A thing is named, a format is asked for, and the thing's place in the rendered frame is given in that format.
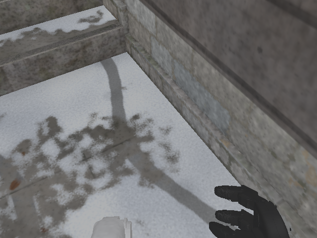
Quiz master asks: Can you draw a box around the robot right hand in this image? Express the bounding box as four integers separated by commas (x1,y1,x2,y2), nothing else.
209,184,291,238

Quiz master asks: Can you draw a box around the robot left thigh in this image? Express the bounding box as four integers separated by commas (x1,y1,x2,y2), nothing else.
91,216,133,238

